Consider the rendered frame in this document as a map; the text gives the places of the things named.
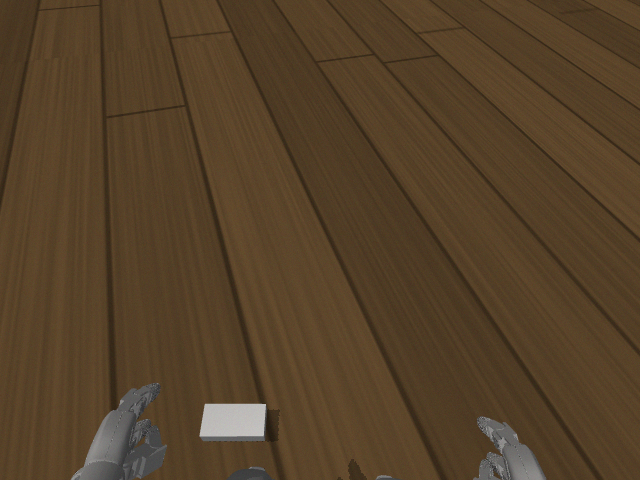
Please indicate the left robot hand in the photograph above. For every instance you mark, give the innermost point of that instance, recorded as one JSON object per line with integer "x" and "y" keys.
{"x": 119, "y": 433}

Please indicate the left robot arm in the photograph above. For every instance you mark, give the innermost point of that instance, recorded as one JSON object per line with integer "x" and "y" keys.
{"x": 101, "y": 470}

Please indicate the right robot hand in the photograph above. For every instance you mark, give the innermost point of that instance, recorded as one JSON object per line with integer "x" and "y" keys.
{"x": 518, "y": 461}

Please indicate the carton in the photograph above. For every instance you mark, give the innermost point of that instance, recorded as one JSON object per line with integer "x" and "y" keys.
{"x": 234, "y": 422}

